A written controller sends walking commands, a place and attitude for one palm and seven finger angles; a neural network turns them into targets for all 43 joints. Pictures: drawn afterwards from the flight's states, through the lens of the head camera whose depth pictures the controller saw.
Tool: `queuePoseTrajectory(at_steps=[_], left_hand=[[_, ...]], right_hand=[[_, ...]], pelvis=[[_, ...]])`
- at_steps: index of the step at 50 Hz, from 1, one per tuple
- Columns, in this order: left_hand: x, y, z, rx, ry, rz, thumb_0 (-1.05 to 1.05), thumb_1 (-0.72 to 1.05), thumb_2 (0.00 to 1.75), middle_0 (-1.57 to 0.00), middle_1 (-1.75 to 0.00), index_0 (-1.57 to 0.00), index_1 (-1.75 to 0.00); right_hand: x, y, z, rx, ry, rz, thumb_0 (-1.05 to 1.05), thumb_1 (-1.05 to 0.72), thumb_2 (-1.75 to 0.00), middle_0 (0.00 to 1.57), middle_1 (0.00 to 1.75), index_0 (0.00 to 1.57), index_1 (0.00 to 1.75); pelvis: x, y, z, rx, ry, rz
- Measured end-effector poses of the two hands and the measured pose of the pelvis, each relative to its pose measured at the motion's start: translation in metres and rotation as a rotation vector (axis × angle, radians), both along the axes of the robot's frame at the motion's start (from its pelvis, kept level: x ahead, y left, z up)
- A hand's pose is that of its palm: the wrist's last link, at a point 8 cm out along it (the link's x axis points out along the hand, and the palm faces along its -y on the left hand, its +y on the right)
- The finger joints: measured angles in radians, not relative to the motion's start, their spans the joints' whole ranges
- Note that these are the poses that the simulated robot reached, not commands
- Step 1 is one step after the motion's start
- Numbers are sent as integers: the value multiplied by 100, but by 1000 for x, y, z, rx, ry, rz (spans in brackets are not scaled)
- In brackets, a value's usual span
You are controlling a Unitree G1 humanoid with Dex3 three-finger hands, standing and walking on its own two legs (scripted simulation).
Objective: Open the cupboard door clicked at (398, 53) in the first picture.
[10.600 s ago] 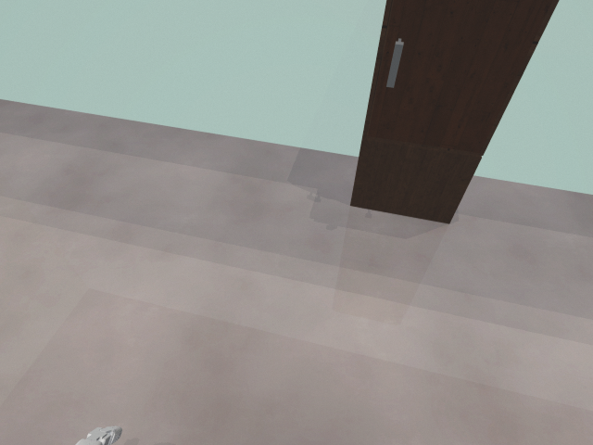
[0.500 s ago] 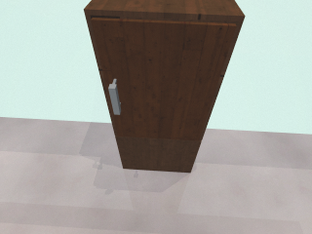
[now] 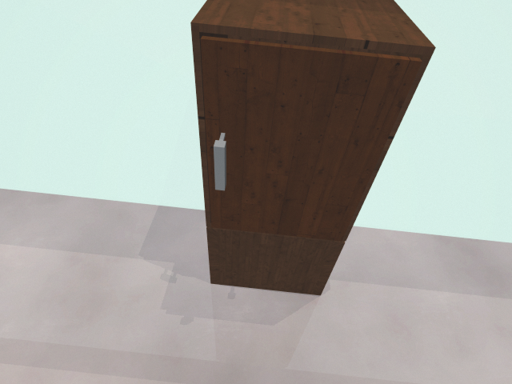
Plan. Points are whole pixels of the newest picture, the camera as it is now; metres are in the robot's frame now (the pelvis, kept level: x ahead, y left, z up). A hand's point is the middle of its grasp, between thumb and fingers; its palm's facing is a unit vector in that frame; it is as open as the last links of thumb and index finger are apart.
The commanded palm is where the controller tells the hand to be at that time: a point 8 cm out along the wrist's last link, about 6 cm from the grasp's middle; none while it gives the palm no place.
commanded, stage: look again from close up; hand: left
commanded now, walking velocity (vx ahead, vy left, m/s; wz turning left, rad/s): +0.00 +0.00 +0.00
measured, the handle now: (221, 161) +0.63 +0.13 -0.03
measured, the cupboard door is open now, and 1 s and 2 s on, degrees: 0 0 0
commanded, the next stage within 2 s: shuffle to correct the standing spot in 0.04 s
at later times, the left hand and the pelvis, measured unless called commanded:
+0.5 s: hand out of the picture -0.10 +0.13 -0.18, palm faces +0.12 -0.98 -0.13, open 7.4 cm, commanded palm none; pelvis -0.01 -0.02 +0.00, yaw +1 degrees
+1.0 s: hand out of the picture +0.09 +0.11 -0.16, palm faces +0.00 -0.97 -0.22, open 7.3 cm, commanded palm none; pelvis +0.03 -0.07 +0.00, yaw -2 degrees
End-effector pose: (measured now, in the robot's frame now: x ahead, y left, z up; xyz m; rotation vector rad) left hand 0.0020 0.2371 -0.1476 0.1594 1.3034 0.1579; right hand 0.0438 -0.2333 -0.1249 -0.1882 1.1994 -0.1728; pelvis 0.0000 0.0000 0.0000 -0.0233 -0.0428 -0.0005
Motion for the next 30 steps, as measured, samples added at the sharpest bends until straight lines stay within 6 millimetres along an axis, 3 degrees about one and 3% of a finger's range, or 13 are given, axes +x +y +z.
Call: queuePoseTrajectory(at_steps=[10,24,27,30], left_hand=[[-44,7,5,23,66,28,0,91,89,-19,-29,-19,-30],[-104,-50,2,-84,194,118,0,91,89,-19,-29,-19,-30],[-106,-56,-7,-106,216,130,0,91,89,-20,-29,-19,-30],[-92,-57,-19,-133,219,99,1,91,89,-20,-29,-19,-30]], right_hand=[[-5,-4,1,5,1,21,1,-90,-89,20,30,20,30],[-35,-20,-5,6,101,-5,1,-90,-89,20,30,20,30],[-35,-20,-5,-5,93,-23,1,-90,-89,20,30,20,30],[-36,-17,-8,-21,58,-45,1,-90,-89,20,30,20,30]], pelvis=[[-9,-2,2,2,0,5],[-12,-21,3,3,18,20],[-7,-19,-1,5,13,16],[-2,-15,-9,-3,15,5]])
